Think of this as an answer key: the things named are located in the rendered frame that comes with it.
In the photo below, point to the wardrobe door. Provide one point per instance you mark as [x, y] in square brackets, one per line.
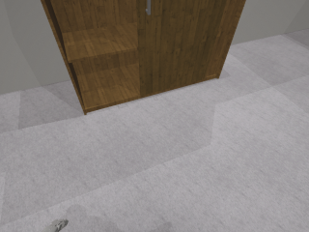
[223, 34]
[175, 41]

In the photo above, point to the robot left hand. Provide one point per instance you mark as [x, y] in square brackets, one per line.
[56, 225]

